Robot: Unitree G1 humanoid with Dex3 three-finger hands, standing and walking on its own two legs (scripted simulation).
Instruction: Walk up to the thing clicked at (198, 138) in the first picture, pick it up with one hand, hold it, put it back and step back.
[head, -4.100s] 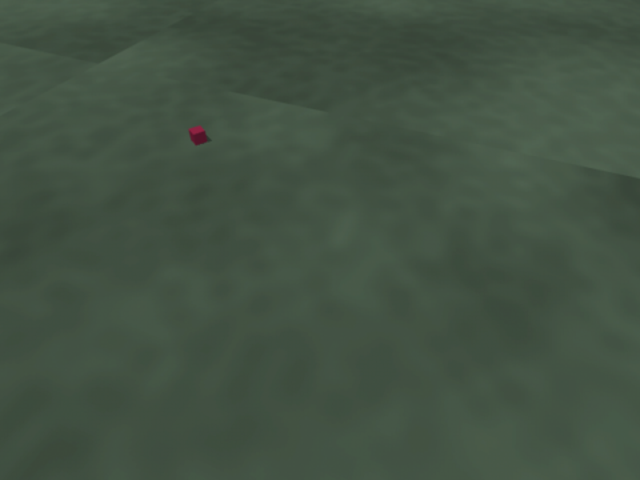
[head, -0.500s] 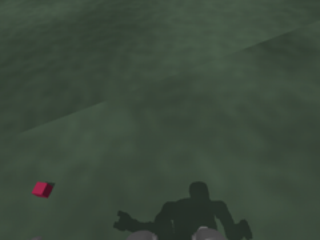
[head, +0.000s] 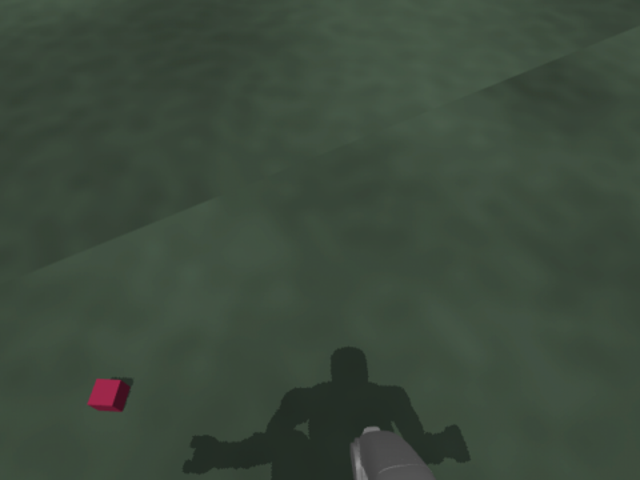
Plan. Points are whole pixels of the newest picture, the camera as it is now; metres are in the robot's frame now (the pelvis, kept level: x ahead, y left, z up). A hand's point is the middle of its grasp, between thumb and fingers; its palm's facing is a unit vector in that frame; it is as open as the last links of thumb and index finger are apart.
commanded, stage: walk up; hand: left
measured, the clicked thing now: (109, 395) +0.46 +0.56 -0.71
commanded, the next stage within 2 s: none
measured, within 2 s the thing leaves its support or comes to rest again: neither
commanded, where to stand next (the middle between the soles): +0.06 +0.37 m, yaw -7 degrees
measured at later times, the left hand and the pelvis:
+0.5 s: hand out of the picture +0.08 +0.59 -0.13, palm faces -0.01 -0.75 -0.67, open 7.3 cm; pelvis -0.01 +0.24 -0.04, yaw -3 degrees
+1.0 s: hand out of the picture +0.08 +0.68 -0.12, palm faces -0.05 -0.86 -0.51, open 7.3 cm; pelvis -0.02 +0.41 -0.01, yaw -4 degrees
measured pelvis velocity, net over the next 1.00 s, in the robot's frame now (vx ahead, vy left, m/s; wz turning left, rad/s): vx -0.02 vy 0.41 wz -0.07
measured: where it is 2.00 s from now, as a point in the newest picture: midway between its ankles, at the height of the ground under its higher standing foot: outside the picture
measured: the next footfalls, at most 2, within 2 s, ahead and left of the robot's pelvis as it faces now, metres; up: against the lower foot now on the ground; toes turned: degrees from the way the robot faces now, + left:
right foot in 0.08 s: +0.13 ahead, -0.05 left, +0.00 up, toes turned -6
left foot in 0.46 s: +0.04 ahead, +0.40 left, +0.00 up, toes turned -1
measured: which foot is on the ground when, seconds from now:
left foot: down 0.00-0.10, up 0.12-0.44, down 0.46-0.80, up 0.82-1.00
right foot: up 0.00-0.06, down 0.08-0.48, up 0.50-0.76, down 0.78-1.00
